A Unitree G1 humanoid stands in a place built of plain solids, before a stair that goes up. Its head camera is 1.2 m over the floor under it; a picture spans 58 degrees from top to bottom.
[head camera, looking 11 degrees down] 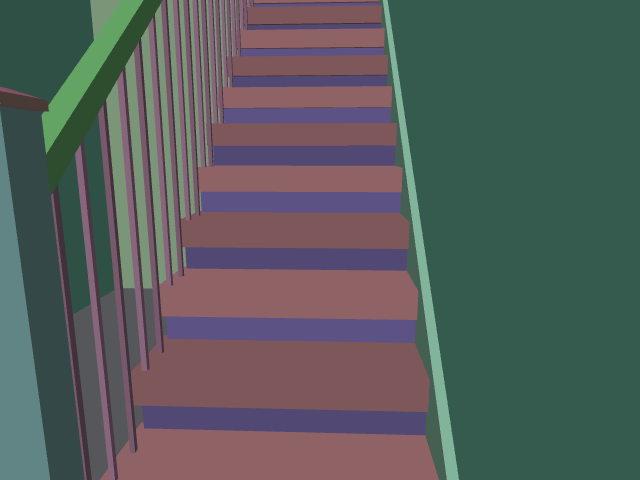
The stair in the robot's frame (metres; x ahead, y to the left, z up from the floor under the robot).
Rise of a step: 0.19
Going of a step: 0.22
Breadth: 0.87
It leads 2 degrees to the right of straight ahead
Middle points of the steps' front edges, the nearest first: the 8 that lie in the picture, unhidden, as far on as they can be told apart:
1.15 0.12 0.57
1.37 0.12 0.77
1.60 0.11 0.96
1.82 0.10 1.15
2.04 0.09 1.35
2.27 0.08 1.54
2.49 0.07 1.73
2.71 0.06 1.92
